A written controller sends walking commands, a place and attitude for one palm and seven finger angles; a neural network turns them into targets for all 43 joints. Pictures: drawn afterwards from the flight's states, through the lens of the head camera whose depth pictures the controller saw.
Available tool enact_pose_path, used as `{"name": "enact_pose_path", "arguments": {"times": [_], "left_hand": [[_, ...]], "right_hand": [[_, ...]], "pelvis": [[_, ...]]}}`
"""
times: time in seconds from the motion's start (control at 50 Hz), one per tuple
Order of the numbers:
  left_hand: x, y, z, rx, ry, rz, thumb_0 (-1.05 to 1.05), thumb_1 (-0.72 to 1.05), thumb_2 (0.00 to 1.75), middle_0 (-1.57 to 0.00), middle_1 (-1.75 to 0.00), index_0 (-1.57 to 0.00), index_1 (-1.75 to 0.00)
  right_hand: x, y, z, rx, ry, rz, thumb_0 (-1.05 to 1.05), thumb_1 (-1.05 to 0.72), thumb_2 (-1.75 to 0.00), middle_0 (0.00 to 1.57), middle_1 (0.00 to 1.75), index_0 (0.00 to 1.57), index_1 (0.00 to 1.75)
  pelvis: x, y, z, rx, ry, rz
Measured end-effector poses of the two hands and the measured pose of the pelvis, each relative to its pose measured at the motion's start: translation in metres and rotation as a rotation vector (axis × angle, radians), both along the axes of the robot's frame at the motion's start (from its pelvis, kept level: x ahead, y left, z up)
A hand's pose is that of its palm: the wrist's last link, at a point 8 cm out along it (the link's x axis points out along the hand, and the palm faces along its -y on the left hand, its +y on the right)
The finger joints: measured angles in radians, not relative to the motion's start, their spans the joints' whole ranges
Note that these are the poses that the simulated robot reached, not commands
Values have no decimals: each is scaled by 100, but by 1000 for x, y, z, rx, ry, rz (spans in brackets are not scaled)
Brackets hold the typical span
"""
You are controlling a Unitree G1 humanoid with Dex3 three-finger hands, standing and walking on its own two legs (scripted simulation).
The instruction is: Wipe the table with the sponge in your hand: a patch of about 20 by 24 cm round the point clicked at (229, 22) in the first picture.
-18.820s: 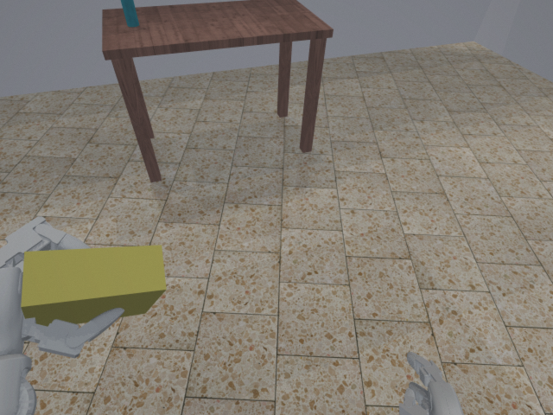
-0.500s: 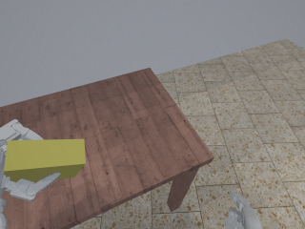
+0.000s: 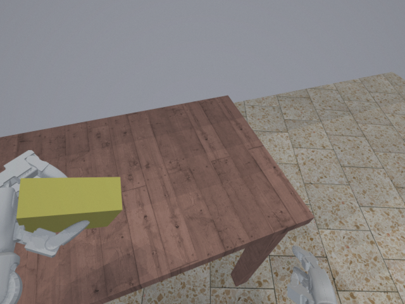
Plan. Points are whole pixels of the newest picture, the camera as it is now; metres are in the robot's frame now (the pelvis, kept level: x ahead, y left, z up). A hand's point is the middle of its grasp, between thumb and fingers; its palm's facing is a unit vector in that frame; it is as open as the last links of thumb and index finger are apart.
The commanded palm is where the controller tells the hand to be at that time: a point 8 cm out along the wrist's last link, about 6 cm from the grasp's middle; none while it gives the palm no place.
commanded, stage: come to a stop and stand still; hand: left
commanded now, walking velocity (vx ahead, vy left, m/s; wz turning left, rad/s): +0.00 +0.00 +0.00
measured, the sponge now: (86, 205) +0.23 +0.21 +0.12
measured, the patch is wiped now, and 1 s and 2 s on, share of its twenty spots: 0.00 0.00 0.00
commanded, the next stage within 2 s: look again from close up in 0.40 s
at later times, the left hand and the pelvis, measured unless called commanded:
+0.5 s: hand (36, 208) +0.20 +0.26 +0.15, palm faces +0.35 -0.85 -0.40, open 9.5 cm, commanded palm +0.15 +0.30 +0.17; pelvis -0.01 +0.02 +0.00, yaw +0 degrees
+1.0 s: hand (44, 189) +0.23 +0.26 +0.16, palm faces +0.40 -0.84 -0.36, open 9.5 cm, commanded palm +0.16 +0.28 +0.17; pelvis +0.00 +0.00 +0.00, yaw +0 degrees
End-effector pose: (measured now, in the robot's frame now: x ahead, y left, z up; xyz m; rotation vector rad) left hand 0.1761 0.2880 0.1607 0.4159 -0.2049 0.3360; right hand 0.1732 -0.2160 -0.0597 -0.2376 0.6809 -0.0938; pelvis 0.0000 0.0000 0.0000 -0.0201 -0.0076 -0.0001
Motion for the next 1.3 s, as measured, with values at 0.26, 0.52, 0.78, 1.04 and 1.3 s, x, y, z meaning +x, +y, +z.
{"name": "enact_pose_path", "arguments": {"times": [0.26, 0.52, 0.78, 1.04, 1.3], "left_hand": [[-4, 18, 8, 59, -27, -35, -1, -44, 103, -79, -138, -79, -138], [-8, 15, 15, 142, -40, -33, -1, -44, 103, -79, -138, -80, -137], [2, -13, -2, 41, -29, -111, -1, -44, 103, -79, -138, -79, -138], [16, 7, 14, 44, -145, -28, -1, -44, 103, -79, -138, -80, -138], [36, 60, 51, 242, -208, 51, -1, -45, 103, -80, -137, -80, -137]], "right_hand": [[-30, 19, -11, 16, 42, -24, 1, -90, -90, 20, 30, 20, 30], [-27, 9, -10, -14, 26, 9, 1, -90, -90, 20, 29, 20, 30], [-23, -2, -12, 42, -20, -1, 1, -90, -90, 20, 29, 20, 30], [6, -8, 0, -26, -25, 31, 1, -90, -90, 20, 29, 20, 30], [4, 17, -14, 24, 15, 87, 1, -90, -90, 20, 29, 20, 30]], "pelvis": [[-10, 20, -1, -3, 2, 0], [-14, 15, -2, -5, 3, 11], [-7, 8, -4, 8, 16, -19], [5, 4, -3, -6, 16, -3], [-12, 17, -7, -3, 20, -19]]}}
